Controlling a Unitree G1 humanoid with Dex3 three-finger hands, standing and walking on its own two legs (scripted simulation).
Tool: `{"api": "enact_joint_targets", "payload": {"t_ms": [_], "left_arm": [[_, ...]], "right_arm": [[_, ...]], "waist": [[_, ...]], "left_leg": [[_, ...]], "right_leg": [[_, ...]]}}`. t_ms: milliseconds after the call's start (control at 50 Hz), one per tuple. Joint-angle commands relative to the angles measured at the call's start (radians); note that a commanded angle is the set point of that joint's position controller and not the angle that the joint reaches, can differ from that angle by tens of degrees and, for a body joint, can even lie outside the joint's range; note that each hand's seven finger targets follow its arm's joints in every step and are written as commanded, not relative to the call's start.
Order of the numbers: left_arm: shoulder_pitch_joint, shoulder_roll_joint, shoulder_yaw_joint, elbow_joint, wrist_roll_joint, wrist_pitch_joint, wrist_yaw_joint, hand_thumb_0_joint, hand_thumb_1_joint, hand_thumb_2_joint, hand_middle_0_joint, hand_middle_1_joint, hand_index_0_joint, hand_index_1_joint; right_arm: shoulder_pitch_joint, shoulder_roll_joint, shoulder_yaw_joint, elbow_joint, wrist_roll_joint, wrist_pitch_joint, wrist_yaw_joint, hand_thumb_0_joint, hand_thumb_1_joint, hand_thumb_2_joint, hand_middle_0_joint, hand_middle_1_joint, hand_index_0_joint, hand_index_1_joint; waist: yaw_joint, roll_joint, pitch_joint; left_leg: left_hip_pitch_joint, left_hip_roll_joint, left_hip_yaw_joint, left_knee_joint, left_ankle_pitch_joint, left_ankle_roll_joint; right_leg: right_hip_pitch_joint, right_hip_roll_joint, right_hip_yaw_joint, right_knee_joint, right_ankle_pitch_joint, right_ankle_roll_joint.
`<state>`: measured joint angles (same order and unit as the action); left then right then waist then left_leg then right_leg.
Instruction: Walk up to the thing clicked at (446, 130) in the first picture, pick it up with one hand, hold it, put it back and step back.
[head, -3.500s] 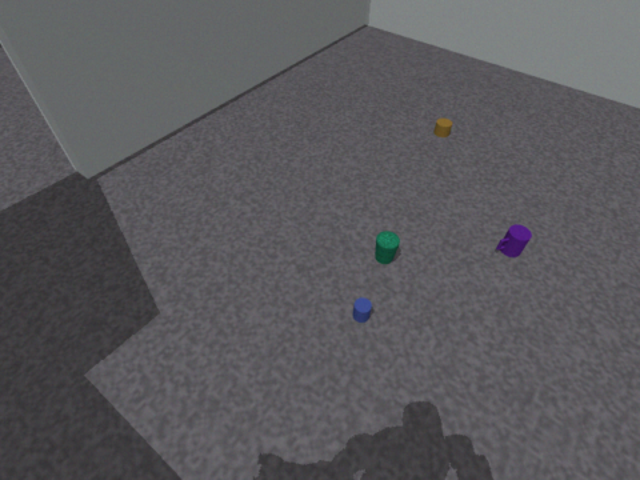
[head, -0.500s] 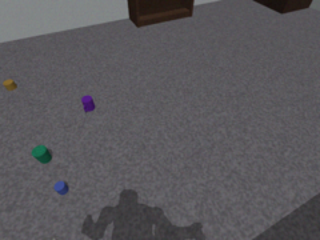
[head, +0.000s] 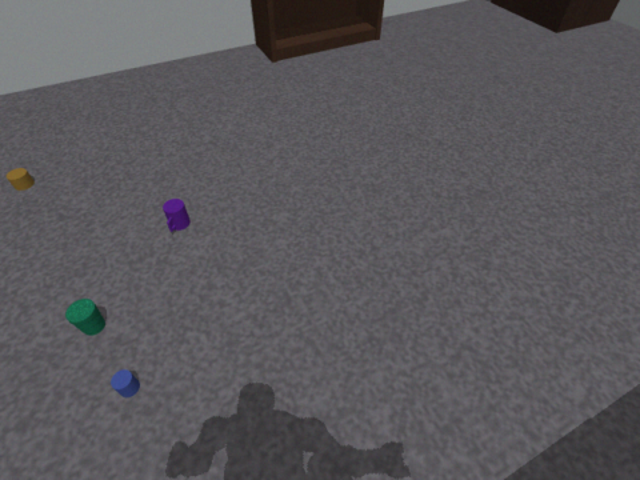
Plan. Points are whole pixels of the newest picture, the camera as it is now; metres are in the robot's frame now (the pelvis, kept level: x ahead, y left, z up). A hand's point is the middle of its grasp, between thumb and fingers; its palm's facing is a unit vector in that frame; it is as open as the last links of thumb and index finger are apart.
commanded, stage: stand
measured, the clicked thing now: (20, 179) +1.52 +1.41 -0.74
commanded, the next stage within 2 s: none
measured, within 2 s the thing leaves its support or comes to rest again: neither
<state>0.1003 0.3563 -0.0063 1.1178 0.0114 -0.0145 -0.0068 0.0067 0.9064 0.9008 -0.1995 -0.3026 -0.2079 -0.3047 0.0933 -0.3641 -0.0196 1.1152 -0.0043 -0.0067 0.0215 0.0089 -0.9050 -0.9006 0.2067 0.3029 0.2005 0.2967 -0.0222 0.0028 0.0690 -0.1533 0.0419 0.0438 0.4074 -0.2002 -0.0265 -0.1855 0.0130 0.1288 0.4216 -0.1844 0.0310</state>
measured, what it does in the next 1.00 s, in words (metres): stands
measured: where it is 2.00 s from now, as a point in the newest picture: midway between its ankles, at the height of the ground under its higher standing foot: outside the picture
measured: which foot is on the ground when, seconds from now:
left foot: down 0.00-1.00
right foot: down 0.00-1.00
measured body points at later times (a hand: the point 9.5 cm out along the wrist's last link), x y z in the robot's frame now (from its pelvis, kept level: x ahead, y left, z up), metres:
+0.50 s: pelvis +0.00 +0.01 +0.00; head +0.01 +0.01 +0.45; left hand +0.07 +0.31 -0.13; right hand +0.09 -0.29 -0.13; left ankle +0.01 +0.14 -0.74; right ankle +0.03 -0.14 -0.74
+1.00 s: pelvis +0.01 +0.01 +0.00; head +0.02 +0.01 +0.45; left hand +0.08 +0.31 -0.13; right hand +0.10 -0.29 -0.13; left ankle +0.01 +0.14 -0.74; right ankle +0.03 -0.14 -0.74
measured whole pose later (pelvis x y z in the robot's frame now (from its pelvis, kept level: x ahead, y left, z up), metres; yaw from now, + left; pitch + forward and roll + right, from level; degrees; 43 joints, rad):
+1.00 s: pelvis +0.01 +0.01 +0.00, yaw +2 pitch -3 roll +0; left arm 0.12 0.35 0.00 1.12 0.01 -0.01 0.00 0.01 0.91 0.90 -0.20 -0.30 -0.21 -0.30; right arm 0.09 -0.35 -0.02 1.13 -0.01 0.00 0.02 0.01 -0.90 -0.90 0.21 0.30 0.20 0.30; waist -0.01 0.00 0.06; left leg -0.13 0.02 0.02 0.36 -0.18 -0.02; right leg -0.14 -0.01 0.10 0.35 -0.17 0.04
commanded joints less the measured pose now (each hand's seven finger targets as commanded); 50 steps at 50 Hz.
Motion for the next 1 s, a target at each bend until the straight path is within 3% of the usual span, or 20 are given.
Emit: {"api": "enact_joint_targets", "payload": {"t_ms": [0,60,100,140,220,300,460,500,520,580,680,780,900,980], "left_arm": [[-0.057,0.226,0.039,-0.050,-0.005,-0.028,0.016,0.000,0.900,0.900,-0.200,-0.300,-0.200,-0.300],[-0.047,0.218,0.040,-0.042,-0.005,-0.024,0.014,0.000,0.900,0.900,-0.200,-0.300,-0.200,-0.300],[-0.042,0.215,0.040,-0.039,-0.004,-0.028,0.015,0.000,0.900,0.900,-0.200,-0.300,-0.200,-0.300],[-0.046,0.218,0.041,-0.036,-0.003,-0.025,0.015,0.000,0.900,0.900,-0.200,-0.300,-0.200,-0.300],[-0.040,0.210,0.041,-0.036,-0.003,-0.024,0.014,0.000,0.900,0.900,-0.200,-0.300,-0.200,-0.300],[-0.037,0.213,0.041,-0.036,-0.001,-0.022,0.014,0.000,0.900,0.900,-0.200,-0.300,-0.200,-0.300],[-0.027,0.210,0.040,-0.044,-0.002,-0.023,0.016,0.000,0.900,0.900,-0.200,-0.300,-0.200,-0.300],[-0.027,0.211,0.042,-0.043,-0.003,-0.019,0.016,0.000,0.900,0.900,-0.200,-0.300,-0.200,-0.300],[-0.020,0.207,0.042,-0.044,-0.002,-0.020,0.015,0.000,0.900,0.900,-0.200,-0.300,-0.200,-0.300],[-0.017,0.211,0.042,-0.042,0.000,-0.020,0.015,0.000,0.900,0.900,-0.200,-0.300,-0.200,-0.300],[-0.013,0.211,0.042,-0.049,-0.003,-0.021,0.015,0.000,0.900,0.900,-0.200,-0.300,-0.200,-0.300],[-0.009,0.211,0.043,-0.049,-0.003,-0.018,0.015,0.000,0.900,0.900,-0.200,-0.300,-0.200,-0.300],[-0.017,0.213,0.044,-0.055,-0.003,-0.019,0.017,0.000,0.900,0.900,-0.200,-0.300,-0.200,-0.300],[-0.020,0.213,0.043,-0.058,-0.002,-0.017,0.018,0.000,0.900,0.900,-0.200,-0.300,-0.200,-0.300]], "right_arm": [[-0.041,-0.203,-0.035,-0.047,-0.003,-0.019,-0.014,0.000,-0.900,-0.900,0.200,0.300,0.200,0.300],[-0.049,-0.209,-0.035,-0.041,-0.006,-0.022,-0.015,0.000,-0.900,-0.900,0.200,0.300,0.200,0.300],[-0.052,-0.212,-0.035,-0.040,-0.005,-0.024,-0.015,0.000,-0.900,-0.900,0.200,0.300,0.200,0.300],[-0.052,-0.205,-0.033,-0.036,-0.005,-0.022,-0.016,0.000,-0.900,-0.900,0.200,0.300,0.200,0.300],[-0.059,-0.211,-0.033,-0.038,-0.005,-0.025,-0.016,0.000,-0.900,-0.900,0.200,0.300,0.200,0.300],[-0.056,-0.206,-0.035,-0.039,-0.003,-0.021,-0.016,0.000,-0.900,-0.900,0.200,0.300,0.200,0.300],[-0.050,-0.209,-0.036,-0.038,-0.004,-0.020,-0.016,0.000,-0.900,-0.900,0.200,0.300,0.200,0.300],[-0.051,-0.207,-0.035,-0.037,-0.005,-0.017,-0.016,0.000,-0.900,-0.900,0.200,0.300,0.200,0.300],[-0.052,-0.209,-0.036,-0.040,-0.006,-0.018,-0.017,0.000,-0.900,-0.900,0.200,0.300,0.200,0.300],[-0.054,-0.204,-0.036,-0.041,-0.004,-0.017,-0.016,0.000,-0.900,-0.900,0.200,0.300,0.200,0.300],[-0.044,-0.204,-0.036,-0.040,-0.004,-0.019,-0.017,0.000,-0.900,-0.900,0.200,0.300,0.200,0.300],[-0.045,-0.206,-0.033,-0.044,-0.003,-0.018,-0.018,0.000,-0.900,-0.900,0.200,0.300,0.200,0.300],[-0.037,-0.206,-0.036,-0.044,-0.002,-0.018,-0.020,0.000,-0.900,-0.900,0.200,0.300,0.200,0.300],[-0.038,-0.205,-0.035,-0.046,-0.002,-0.015,-0.020,0.000,-0.900,-0.900,0.200,0.300,0.200,0.300]], "waist": [[0.001,-0.030,-0.082],[0.009,0.004,-0.079],[0.011,0.006,-0.111],[0.010,-0.010,-0.087],[0.013,0.013,-0.100],[0.010,0.001,-0.079],[0.009,-0.001,-0.088],[0.013,0.009,-0.063],[0.016,0.007,-0.086],[0.013,-0.001,-0.067],[0.013,-0.007,-0.103],[0.015,0.008,-0.080],[0.011,-0.006,-0.109],[0.009,-0.002,-0.082]], "left_leg": [[0.069,0.082,-0.095,-0.099,-0.026,0.042],[0.044,0.093,-0.107,-0.125,-0.031,0.042],[0.055,0.096,-0.107,-0.117,0.028,0.045],[0.046,0.091,-0.107,-0.125,-0.021,0.043],[0.050,0.095,-0.111,-0.125,0.037,0.042],[0.047,0.088,-0.113,-0.134,-0.022,0.041],[0.056,0.090,-0.111,-0.122,0.014,0.044],[0.024,0.087,-0.120,-0.143,-0.048,0.044],[0.040,0.092,-0.117,-0.135,-0.003,0.048],[0.032,0.084,-0.118,-0.138,-0.036,0.043],[0.069,0.088,-0.111,-0.116,0.057,0.046],[0.040,0.085,-0.113,-0.132,0.028,0.044],[0.077,0.088,-0.108,-0.110,0.109,0.045],[0.055,0.083,-0.109,-0.117,0.055,0.043]], "right_leg": [[-0.036,-0.105,0.076,-0.121,0.066,-0.047],[-0.011,-0.101,0.062,-0.113,0.084,-0.045],[0.028,-0.106,0.050,-0.101,0.151,-0.041],[0.002,-0.105,0.054,-0.115,0.091,-0.043],[0.028,-0.107,0.040,-0.107,0.143,-0.040],[0.000,-0.104,0.037,-0.119,0.078,-0.041],[0.009,-0.111,0.033,-0.119,0.114,-0.041],[0.006,-0.105,0.030,-0.122,0.057,-0.042],[0.023,-0.110,0.031,-0.120,0.106,-0.041],[0.002,-0.105,0.028,-0.123,0.054,-0.042],[0.018,-0.114,0.028,-0.114,0.130,-0.043],[0.023,-0.111,0.023,-0.117,0.115,-0.040],[0.038,-0.118,0.021,-0.110,0.174,-0.043],[0.028,-0.117,0.020,-0.120,0.127,-0.042]]}}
